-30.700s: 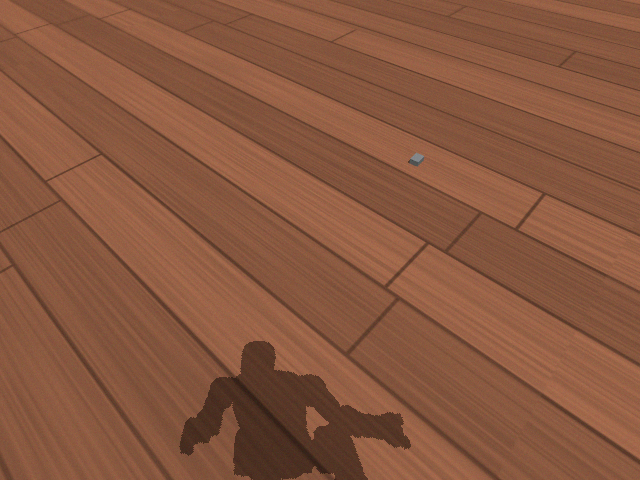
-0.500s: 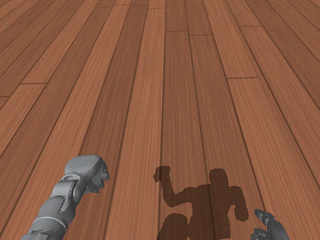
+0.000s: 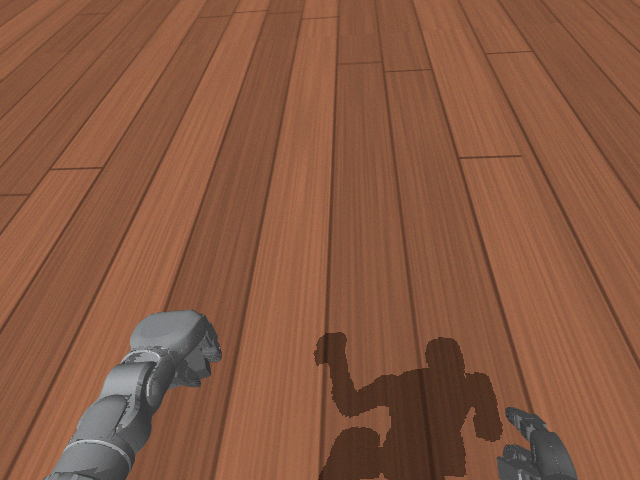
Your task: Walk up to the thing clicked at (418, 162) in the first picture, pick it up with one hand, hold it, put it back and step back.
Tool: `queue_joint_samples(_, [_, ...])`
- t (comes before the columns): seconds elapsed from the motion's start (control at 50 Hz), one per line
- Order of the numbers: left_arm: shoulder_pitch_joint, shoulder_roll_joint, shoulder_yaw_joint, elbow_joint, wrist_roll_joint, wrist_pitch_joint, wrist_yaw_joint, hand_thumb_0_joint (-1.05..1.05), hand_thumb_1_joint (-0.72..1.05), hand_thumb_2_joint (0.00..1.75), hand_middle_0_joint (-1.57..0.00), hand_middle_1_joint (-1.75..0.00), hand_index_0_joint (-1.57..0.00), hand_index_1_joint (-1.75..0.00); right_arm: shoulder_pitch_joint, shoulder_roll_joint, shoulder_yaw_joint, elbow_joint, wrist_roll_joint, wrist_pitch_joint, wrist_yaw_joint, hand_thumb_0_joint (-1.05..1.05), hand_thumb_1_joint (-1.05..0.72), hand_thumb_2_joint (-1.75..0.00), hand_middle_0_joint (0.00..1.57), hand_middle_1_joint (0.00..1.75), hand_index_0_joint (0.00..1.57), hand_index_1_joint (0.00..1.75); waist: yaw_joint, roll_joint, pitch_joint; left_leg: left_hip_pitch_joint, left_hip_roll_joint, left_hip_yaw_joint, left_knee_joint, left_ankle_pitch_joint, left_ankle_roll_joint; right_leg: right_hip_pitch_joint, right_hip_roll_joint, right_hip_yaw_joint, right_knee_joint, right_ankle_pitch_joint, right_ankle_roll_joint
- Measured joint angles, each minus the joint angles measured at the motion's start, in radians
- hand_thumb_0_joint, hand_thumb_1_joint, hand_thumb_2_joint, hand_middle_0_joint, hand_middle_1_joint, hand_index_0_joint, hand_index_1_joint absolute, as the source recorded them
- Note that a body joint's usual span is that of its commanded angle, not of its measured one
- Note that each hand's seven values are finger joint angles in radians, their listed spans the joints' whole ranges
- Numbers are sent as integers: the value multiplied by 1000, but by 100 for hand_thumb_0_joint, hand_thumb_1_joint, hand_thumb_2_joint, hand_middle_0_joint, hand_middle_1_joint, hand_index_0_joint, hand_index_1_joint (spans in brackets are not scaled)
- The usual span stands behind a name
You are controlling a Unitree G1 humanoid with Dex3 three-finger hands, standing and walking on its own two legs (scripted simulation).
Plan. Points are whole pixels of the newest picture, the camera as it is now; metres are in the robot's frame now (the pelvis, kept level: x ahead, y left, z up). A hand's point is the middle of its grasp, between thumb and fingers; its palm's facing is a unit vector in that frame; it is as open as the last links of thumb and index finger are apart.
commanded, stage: hold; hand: left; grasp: from above
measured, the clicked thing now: (185, 364) +0.30 +0.23 -0.07
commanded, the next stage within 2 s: crouch in 0.44 s
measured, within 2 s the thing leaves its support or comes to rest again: neither
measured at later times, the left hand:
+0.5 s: hand (180, 363) +0.29 +0.22 -0.03, palm faces -0.46 -0.05 -0.89, open 5.1 cm
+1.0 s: hand (194, 388) +0.29 +0.24 -0.14, palm faces -0.44 +0.02 -0.90, open 5.1 cm
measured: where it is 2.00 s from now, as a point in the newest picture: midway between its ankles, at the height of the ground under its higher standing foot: outside the picture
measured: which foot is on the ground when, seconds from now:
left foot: down 0.00-1.00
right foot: down 0.00-1.00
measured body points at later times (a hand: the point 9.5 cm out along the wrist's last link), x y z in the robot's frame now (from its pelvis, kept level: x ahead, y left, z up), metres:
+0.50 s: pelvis +0.01 +0.00 +0.00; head +0.02 -0.02 +0.45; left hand +0.30 +0.22 +0.02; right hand +0.16 -0.25 -0.11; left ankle +0.02 +0.13 -0.73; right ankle +0.02 -0.14 -0.73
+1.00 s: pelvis -0.01 +0.00 -0.04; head +0.06 +0.00 +0.40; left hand +0.31 +0.23 -0.08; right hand +0.12 -0.27 -0.16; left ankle +0.02 +0.13 -0.73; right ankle +0.02 -0.14 -0.73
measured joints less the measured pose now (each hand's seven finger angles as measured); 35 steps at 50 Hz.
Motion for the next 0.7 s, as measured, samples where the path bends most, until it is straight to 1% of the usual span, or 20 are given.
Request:
queue_joint_samples(0.1, [7, 2, 1, -5, -4, -2, -7, -12, 55, 1, -100, 0, -127, -1, -3, 1, -1, -2, 1, 3, 0, 1, -90, -90, 20, 30, 20, 30, 2, 0, 2, 10, 0, -1, -10, 2, 0, 10, -1, -1, -9, 1, 0])
queue_joint_samples(0.24, [5, -1, -4, 3, 0, -7, -1, -12, 55, 1, -100, 0, -127, -2, -3, 1, -2, 0, 1, 10, -1, 1, -90, -90, 20, 30, 20, 30, 4, -2, 2, 18, -1, -3, -18, 3, -1, 19, -1, -3, -18, 2, -1])
queue_joint_samples(0.38, [1, -3, 2, 14, 9, -8, 12, -12, 55, 2, -100, 0, -126, -2, 0, 2, -5, 0, 2, 18, 0, 1, -90, -90, 20, 30, 20, 30, 3, -3, 3, 23, -1, -2, -25, 4, -1, 24, -1, -3, -25, 3, -1])
queue_joint_samples(0.58, [-1, -1, 0, 22, 5, -9, 11, -11, 54, 3, -99, 0, -126, -4, 6, 1, -7, -3, 3, 28, 0, 1, -90, -90, 20, 30, 20, 30, 1, -1, 5, 30, -1, -2, -35, 7, -1, 31, -1, -3, -34, 6, -1])
queue_joint_samples(0.64, [-2, -4, 2, 30, 6, -12, 20, -12, 55, 2, -99, 0, -125, -4, 5, 0, -6, -3, 2, 29, 0, 1, -90, -90, 20, 30, 20, 30, -1, -2, 6, 27, -2, -3, -34, 7, -1, 28, -2, -4, -33, 5, -1])
queue_joint_samples(0.7, [-2, -9, 8, 49, 14, -19, 40, -12, 56, 1, -99, 0, -123, -3, 2, 1, -7, -3, 1, 31, 3, 1, -90, -90, 20, 30, 20, 30, -5, -5, 8, 19, -2, -5, -29, 6, -1, 20, -2, -5, -27, 3, -2])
